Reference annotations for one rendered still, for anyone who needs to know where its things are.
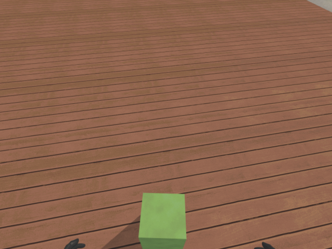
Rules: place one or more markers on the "carton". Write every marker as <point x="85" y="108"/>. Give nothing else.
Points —
<point x="163" y="221"/>

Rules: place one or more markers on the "left robot hand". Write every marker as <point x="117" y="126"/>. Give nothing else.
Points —
<point x="74" y="245"/>

